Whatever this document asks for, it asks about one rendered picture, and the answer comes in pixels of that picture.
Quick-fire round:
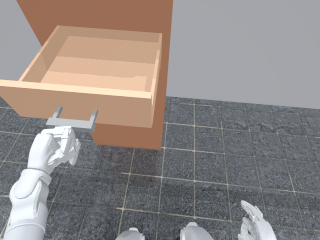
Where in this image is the robot left forearm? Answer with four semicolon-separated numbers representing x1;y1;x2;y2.
3;168;52;240

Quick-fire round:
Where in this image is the cabinet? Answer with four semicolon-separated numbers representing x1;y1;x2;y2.
16;0;173;150

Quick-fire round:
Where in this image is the handle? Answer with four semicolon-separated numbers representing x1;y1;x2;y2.
45;106;99;133

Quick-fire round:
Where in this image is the robot right shin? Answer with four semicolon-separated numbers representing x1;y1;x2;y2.
185;222;198;228

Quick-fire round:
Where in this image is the drawer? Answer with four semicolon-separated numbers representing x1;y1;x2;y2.
0;25;162;128

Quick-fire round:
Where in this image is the robot left hand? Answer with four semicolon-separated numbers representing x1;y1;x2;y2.
27;126;81;175

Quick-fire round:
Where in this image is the left robot thigh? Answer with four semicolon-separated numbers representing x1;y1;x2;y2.
115;230;145;240

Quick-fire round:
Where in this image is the robot right hand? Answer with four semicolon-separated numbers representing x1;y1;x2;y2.
238;200;277;240

